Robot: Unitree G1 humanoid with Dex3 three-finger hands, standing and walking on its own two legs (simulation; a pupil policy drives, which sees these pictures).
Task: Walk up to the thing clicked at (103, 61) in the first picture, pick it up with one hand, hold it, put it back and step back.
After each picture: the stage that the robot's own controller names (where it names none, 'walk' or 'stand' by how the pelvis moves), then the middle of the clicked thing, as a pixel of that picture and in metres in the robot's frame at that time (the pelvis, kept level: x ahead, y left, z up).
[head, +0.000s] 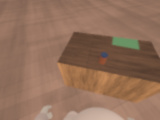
stand; (103, 58) +0.62 -0.11 -0.11
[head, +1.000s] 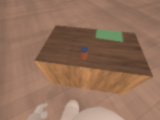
rise first; (84, 53) +0.58 +0.10 -0.08
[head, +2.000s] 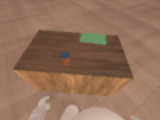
stand; (65, 59) +0.50 +0.24 -0.08
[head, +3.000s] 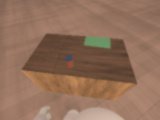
stand; (69, 61) +0.51 +0.22 -0.11
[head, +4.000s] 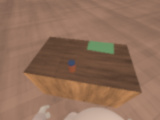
stand; (71, 66) +0.48 +0.19 -0.11
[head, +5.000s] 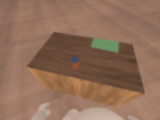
stand; (74, 63) +0.50 +0.17 -0.11
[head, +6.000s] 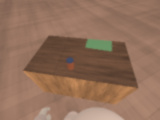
stand; (70, 63) +0.51 +0.21 -0.11
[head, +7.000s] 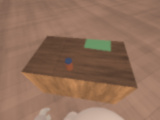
stand; (69, 64) +0.49 +0.23 -0.11
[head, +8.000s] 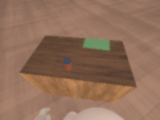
rise first; (68, 64) +0.49 +0.23 -0.11
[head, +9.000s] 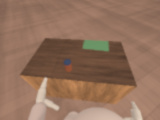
rise first; (68, 65) +0.48 +0.25 -0.11
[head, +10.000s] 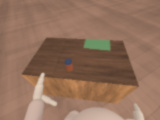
go down; (69, 65) +0.48 +0.24 -0.11
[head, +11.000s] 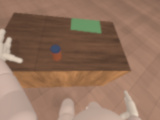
go down; (56, 53) +0.48 +0.23 -0.04
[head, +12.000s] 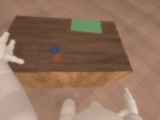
approach; (55, 54) +0.48 +0.23 -0.04
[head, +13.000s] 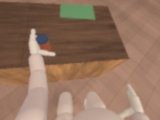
close; (44, 44) +0.51 +0.25 +0.01
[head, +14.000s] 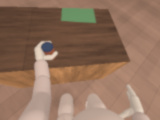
lift; (49, 51) +0.47 +0.23 +0.00
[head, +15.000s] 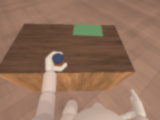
lift; (59, 62) +0.38 +0.20 +0.05
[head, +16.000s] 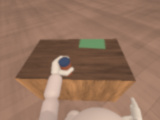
hold; (65, 67) +0.33 +0.17 +0.12
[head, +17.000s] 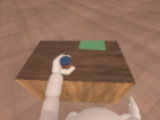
hold; (66, 65) +0.33 +0.16 +0.12
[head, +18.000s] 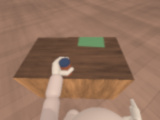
hold; (65, 67) +0.34 +0.17 +0.09
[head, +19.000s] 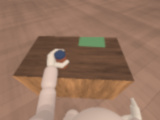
crouch; (61, 60) +0.37 +0.21 +0.11
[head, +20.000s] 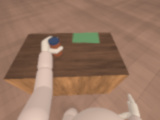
lower; (55, 47) +0.46 +0.23 +0.13
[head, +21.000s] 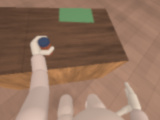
lower; (45, 47) +0.50 +0.23 +0.01
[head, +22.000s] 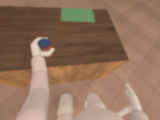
lower; (46, 48) +0.49 +0.24 +0.01
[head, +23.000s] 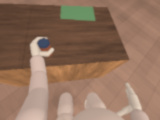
lower; (45, 48) +0.49 +0.24 +0.00
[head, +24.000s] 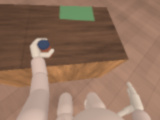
lower; (45, 49) +0.48 +0.24 +0.00
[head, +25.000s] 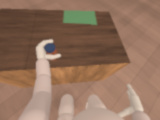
open; (51, 52) +0.47 +0.22 +0.00
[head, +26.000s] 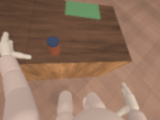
sink last; (54, 46) +0.48 +0.21 +0.00
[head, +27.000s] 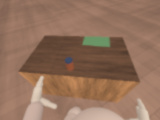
sink last; (69, 64) +0.47 +0.23 -0.05
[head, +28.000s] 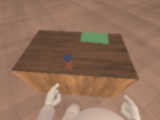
stand; (68, 62) +0.46 +0.21 -0.05
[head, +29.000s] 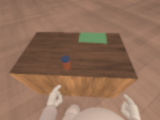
stand; (66, 63) +0.45 +0.22 -0.04
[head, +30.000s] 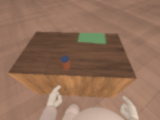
stand; (65, 62) +0.46 +0.22 -0.04
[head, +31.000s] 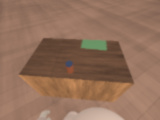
stand; (69, 67) +0.47 +0.21 -0.11
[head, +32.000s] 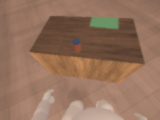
walk; (77, 45) +0.61 +0.17 -0.08
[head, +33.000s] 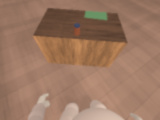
walk; (77, 29) +0.88 +0.19 -0.10
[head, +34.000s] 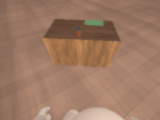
stand; (78, 32) +1.06 +0.23 -0.10
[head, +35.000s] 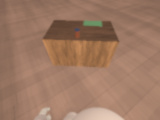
stand; (77, 33) +1.06 +0.23 -0.11
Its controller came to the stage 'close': yes
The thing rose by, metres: 0.22
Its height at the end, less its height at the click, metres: +0.00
